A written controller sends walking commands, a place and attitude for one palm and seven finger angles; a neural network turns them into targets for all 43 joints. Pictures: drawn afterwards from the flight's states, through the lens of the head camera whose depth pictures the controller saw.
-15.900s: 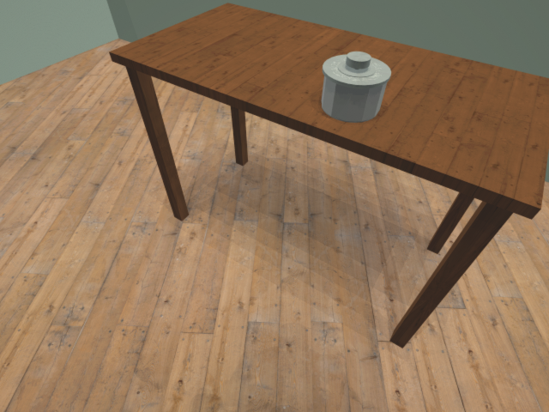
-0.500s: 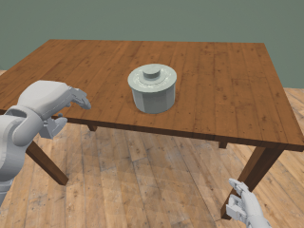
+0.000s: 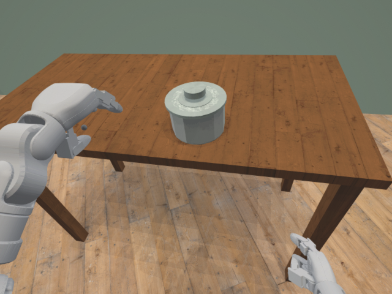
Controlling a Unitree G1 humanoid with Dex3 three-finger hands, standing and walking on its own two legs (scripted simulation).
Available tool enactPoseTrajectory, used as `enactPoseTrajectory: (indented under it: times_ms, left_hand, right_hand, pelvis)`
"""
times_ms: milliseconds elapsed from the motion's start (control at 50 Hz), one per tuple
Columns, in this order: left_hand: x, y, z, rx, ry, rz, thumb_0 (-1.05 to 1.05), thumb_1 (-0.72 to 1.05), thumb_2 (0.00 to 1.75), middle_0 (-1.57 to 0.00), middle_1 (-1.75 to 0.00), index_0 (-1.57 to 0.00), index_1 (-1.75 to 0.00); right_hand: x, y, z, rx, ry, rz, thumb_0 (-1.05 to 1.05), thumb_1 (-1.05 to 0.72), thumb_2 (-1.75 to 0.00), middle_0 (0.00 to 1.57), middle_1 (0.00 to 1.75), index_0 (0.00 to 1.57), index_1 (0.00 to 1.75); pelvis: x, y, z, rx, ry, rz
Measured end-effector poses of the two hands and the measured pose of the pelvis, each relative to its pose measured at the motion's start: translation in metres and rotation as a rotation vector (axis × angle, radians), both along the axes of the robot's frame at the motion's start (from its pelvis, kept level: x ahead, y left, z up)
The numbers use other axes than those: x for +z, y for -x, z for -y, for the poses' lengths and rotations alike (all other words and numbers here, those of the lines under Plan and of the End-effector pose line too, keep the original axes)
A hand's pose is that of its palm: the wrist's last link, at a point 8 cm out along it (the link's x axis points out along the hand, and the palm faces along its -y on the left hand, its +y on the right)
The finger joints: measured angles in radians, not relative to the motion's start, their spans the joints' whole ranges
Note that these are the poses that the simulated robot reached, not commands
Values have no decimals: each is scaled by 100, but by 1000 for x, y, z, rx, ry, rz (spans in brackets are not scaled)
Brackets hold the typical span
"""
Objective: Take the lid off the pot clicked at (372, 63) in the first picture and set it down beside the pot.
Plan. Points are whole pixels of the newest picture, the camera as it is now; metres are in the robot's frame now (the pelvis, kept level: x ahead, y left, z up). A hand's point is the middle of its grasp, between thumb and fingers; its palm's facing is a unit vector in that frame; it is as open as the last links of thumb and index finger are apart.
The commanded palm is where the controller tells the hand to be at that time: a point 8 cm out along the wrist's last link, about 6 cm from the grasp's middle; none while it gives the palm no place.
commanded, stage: move the open hand above the knob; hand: left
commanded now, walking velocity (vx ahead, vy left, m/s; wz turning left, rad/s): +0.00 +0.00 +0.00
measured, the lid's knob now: (194, 90) +0.53 +0.08 +0.17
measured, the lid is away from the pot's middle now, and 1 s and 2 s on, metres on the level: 0.00 0.00 0.00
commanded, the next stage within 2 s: none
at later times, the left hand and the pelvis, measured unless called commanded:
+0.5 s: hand (112, 103) +0.37 +0.20 +0.24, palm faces -0.02 +0.01 -1.00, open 9.8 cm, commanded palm +0.34 +0.19 +0.30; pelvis +0.01 -0.02 +0.00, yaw +0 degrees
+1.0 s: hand (152, 97) +0.43 +0.15 +0.21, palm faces -0.13 +0.00 -0.99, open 9.8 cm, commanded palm +0.40 +0.14 +0.30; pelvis +0.06 -0.03 +0.00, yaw +0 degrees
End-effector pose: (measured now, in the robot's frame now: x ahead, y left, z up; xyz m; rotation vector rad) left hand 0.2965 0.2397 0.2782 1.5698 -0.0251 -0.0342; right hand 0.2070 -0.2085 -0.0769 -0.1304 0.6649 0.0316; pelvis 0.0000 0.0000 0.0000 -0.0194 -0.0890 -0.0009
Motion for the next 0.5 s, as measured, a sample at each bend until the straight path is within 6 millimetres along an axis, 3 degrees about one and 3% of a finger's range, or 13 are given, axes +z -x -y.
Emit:
enactPoseTrajectory:
  times_ms: [60,220,320,380,500]
  left_hand:
    - [-5,-1,8,-34,-38,-22,0,-36,169,-91,-8,-90,-8]
    - [15,-12,9,10,0,28,0,-36,170,-91,-8,-90,-8]
    - [-3,-20,33,-34,1,-25,0,-36,170,-91,-8,-90,-8]
    - [-2,-28,45,-65,-38,-31,0,-36,170,-91,-8,-90,-8]
    - [15,-54,38,15,-9,-15,0,-36,170,-91,-8,-90,-8]
  right_hand:
    - [-1,-1,2,2,13,2,1,-91,-90,20,30,20,30]
    - [-4,-3,9,1,9,-10,1,-91,-90,20,30,20,30]
    - [-4,-6,12,4,1,-7,1,-91,-90,20,30,20,30]
    - [-4,-8,16,5,12,-7,1,-91,-90,20,30,20,30]
    - [-8,-9,26,-13,6,-36,1,-91,-90,20,30,20,30]
  pelvis:
    - [-1,0,2,1,1,5]
    - [-1,-1,8,8,-1,-1]
    - [-1,-5,12,5,-6,-2]
    - [-1,-7,16,7,-7,-1]
    - [0,-14,22,4,-11,-19]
